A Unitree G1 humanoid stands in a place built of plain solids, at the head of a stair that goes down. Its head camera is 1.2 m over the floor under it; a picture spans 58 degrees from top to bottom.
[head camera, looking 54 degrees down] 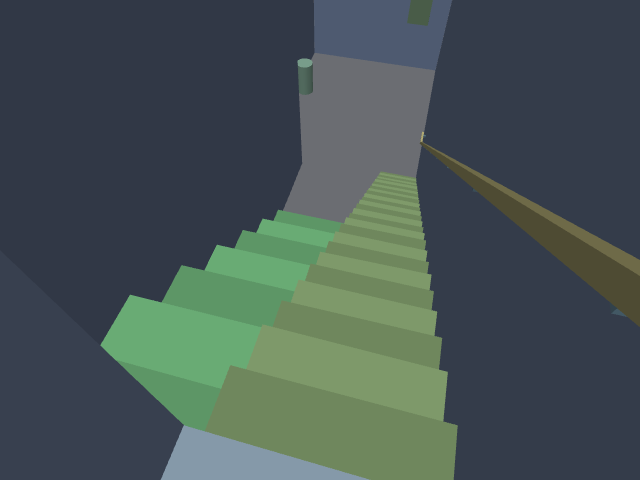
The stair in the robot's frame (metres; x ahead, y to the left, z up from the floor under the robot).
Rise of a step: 0.19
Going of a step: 0.23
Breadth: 0.74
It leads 15 degrees to the right of straight ahead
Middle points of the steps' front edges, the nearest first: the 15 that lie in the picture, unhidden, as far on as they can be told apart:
0.18 0.00 0.00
0.41 -0.06 -0.19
0.65 -0.12 -0.40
0.86 -0.18 -0.59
1.09 -0.24 -0.80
1.32 -0.30 -0.99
1.54 -0.36 -1.18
1.78 -0.42 -1.39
2.00 -0.48 -1.57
2.24 -0.54 -1.76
2.46 -0.60 -1.96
2.68 -0.66 -2.16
2.91 -0.72 -2.35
3.14 -0.78 -2.54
3.37 -0.84 -2.73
